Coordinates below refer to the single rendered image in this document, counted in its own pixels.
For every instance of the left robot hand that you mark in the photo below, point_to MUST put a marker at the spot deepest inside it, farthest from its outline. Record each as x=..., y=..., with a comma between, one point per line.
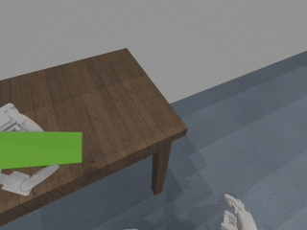
x=19, y=182

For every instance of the sponge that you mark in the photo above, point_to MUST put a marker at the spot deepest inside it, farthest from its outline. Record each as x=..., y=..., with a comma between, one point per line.
x=22, y=149

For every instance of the table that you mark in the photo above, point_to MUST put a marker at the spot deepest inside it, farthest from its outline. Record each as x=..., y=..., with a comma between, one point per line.
x=110, y=99

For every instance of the right robot hand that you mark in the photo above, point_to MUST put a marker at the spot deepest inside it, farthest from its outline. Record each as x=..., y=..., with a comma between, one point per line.
x=243, y=221

